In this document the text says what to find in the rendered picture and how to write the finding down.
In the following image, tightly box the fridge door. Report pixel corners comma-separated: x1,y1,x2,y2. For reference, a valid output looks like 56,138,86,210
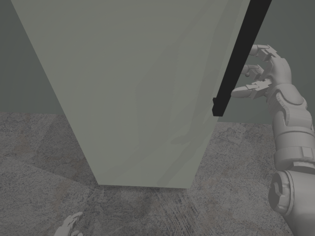
11,0,250,189

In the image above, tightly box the robot right hand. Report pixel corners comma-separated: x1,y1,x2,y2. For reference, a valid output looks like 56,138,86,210
231,45,292,100

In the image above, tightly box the robot left hand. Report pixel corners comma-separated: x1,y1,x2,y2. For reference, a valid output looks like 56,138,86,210
54,212,83,236

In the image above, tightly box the robot right forearm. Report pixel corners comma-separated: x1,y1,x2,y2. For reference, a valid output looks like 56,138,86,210
266,84,315,175

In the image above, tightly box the handle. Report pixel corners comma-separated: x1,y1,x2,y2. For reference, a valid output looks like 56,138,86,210
212,0,272,117

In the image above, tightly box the right robot upper arm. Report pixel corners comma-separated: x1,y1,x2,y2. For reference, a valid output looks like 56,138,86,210
268,170,315,236

